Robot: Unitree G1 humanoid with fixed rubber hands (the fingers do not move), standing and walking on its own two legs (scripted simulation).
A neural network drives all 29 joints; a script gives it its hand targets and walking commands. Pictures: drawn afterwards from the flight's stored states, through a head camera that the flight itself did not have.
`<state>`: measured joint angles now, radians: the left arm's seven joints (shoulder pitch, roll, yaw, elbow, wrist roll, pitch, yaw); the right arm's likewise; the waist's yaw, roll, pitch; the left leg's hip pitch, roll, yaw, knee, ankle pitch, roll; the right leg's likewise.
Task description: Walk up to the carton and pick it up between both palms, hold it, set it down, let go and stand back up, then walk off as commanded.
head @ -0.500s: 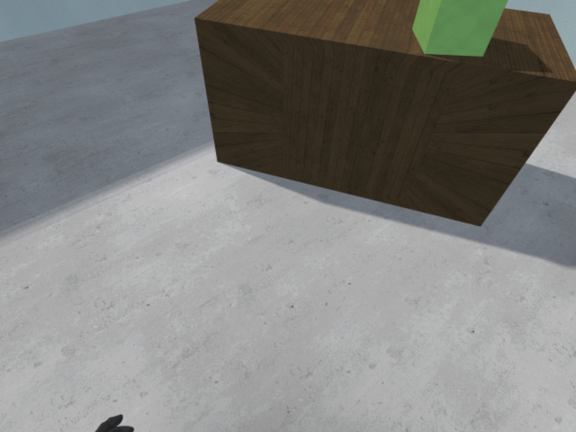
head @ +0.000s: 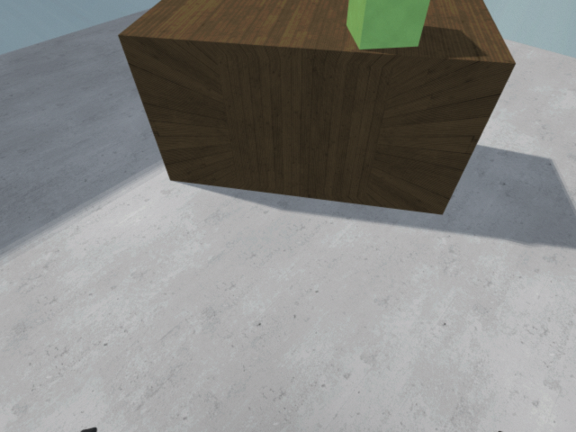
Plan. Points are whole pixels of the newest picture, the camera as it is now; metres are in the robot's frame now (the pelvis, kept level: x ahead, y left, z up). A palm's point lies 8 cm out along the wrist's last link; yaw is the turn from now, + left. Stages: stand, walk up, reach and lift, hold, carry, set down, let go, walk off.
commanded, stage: walk up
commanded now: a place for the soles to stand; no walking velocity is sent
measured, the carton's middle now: out of the picture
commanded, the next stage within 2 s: none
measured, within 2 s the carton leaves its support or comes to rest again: neither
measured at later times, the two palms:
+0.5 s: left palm (110, 381) +0.22 +0.29 -0.11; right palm (518, 355) +0.26 -0.35 -0.07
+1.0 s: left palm (189, 274) +0.41 +0.20 -0.09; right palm (533, 305) +0.36 -0.43 -0.11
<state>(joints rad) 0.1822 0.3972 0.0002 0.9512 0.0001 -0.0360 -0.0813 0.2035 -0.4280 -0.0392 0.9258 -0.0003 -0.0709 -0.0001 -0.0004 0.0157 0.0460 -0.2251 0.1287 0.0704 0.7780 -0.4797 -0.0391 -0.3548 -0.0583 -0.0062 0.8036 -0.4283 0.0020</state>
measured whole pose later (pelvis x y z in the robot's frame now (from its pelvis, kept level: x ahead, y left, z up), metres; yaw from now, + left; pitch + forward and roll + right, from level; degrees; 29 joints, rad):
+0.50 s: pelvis +0.18 -0.02 +0.01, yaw -5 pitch -3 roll -2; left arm 0.35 0.39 0.00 0.95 0.00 -0.06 -0.03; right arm 0.18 -0.42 -0.04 0.89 0.00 -0.09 0.01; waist -0.01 0.01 0.08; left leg -0.34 0.04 0.07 0.78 -0.39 0.03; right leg -0.30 0.07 0.01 1.13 -0.47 -0.04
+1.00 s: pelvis +0.32 -0.11 +0.01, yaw -11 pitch -1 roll +1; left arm 0.27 0.40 0.00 0.91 0.00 -0.08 -0.02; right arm 0.19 -0.42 -0.04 0.89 0.00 -0.05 0.01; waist 0.06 0.03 0.12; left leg -0.52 0.03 0.01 1.15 -0.49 0.02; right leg -0.35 0.04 -0.01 0.77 -0.40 -0.05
